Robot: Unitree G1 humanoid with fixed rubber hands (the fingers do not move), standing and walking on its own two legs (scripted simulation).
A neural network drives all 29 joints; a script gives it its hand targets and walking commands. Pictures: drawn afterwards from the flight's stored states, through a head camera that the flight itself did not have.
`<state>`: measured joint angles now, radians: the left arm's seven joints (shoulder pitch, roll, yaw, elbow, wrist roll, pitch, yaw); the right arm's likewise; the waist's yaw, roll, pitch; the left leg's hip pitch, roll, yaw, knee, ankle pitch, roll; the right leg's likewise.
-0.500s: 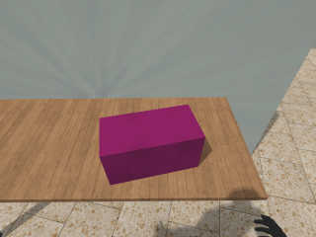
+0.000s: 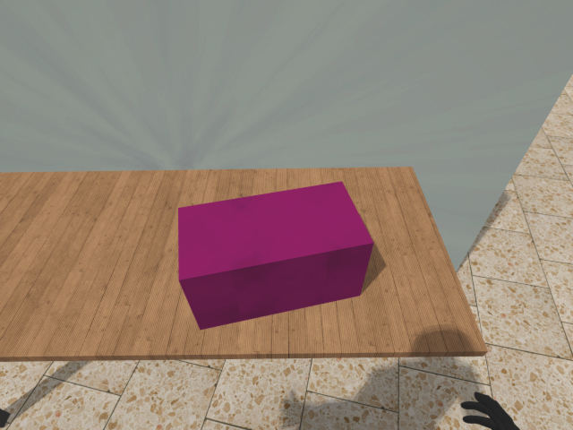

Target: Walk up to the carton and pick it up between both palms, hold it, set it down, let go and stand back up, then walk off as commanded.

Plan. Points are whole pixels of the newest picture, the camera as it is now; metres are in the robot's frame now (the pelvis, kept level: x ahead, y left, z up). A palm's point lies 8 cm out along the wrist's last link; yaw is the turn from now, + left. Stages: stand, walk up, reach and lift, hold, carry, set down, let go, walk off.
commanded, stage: stand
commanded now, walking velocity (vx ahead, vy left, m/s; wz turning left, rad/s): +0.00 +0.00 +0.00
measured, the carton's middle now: (273, 253) +0.44 +0.06 -0.05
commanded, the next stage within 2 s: walk off in 0.08 s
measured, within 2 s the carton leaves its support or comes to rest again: neither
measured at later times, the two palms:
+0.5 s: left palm out of the picture +0.07 +0.30 -0.12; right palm out of the picture +0.08 -0.29 -0.10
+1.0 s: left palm out of the picture -0.07 +0.34 -0.18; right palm out of the picture +0.00 -0.26 -0.12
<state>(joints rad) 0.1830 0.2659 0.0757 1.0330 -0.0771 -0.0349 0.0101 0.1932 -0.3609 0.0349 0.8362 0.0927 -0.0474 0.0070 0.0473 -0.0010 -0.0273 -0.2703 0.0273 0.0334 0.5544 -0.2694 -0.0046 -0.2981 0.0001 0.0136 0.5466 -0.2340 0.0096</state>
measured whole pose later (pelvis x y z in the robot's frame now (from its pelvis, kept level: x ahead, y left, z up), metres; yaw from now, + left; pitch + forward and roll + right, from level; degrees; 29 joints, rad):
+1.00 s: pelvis -0.15 +0.03 -0.04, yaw -1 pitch -3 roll -1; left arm 0.15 0.38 0.08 0.79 -0.08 0.08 0.01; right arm 0.08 -0.37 -0.02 0.74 0.09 0.02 -0.02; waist 0.05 -0.05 0.29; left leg -0.59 0.02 0.06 0.78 -0.14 0.07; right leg -0.40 0.11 0.09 1.14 -0.46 0.01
